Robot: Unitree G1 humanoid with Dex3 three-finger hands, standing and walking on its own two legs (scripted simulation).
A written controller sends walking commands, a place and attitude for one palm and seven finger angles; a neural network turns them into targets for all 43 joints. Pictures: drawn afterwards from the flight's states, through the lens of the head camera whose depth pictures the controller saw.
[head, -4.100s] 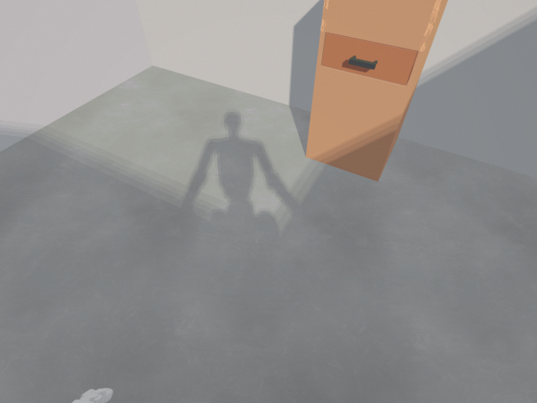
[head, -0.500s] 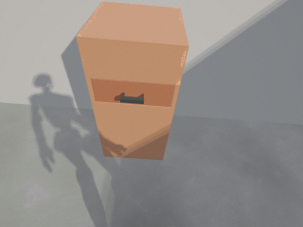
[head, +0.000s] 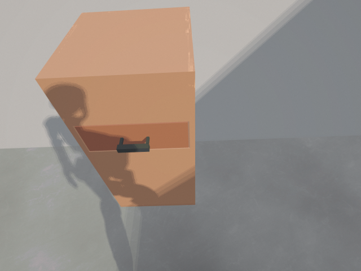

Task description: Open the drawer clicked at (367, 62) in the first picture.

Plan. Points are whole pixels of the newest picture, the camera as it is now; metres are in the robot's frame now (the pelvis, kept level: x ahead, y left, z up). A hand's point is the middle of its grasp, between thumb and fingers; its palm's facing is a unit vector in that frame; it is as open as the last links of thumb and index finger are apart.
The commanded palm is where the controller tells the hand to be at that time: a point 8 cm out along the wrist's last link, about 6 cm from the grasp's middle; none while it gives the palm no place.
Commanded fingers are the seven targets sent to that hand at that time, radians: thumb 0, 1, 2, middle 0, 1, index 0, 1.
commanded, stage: come to a stop and stand still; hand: left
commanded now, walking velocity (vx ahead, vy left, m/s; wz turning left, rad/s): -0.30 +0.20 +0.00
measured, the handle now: (134, 143) +0.54 +0.20 -0.14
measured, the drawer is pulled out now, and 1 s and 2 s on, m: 0.00 0.00 0.00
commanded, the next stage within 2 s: look again from close up in 1.24 s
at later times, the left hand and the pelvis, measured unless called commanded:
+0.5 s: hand out of the picture +0.07 +0.22 -0.18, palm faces +0.06 -0.97 -0.22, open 7.3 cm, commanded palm none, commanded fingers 0.00 0.90 0.90 -0.20 -0.30 -0.20 -0.30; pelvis +0.03 +0.03 +0.00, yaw -1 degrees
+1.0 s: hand out of the picture +0.02 +0.14 -0.17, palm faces +0.04 -0.97 -0.23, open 7.2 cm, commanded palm none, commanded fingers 0.00 0.90 0.90 -0.20 -0.30 -0.20 -0.30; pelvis -0.01 -0.04 +0.00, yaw +1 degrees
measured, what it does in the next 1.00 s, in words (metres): steps on the spot: left foot, then right foot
